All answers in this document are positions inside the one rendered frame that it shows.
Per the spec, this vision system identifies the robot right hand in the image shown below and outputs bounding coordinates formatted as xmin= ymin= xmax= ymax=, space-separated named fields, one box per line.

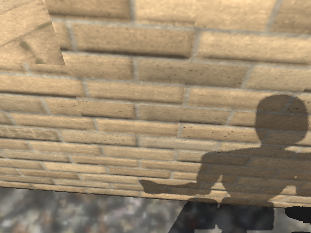
xmin=285 ymin=206 xmax=311 ymax=233

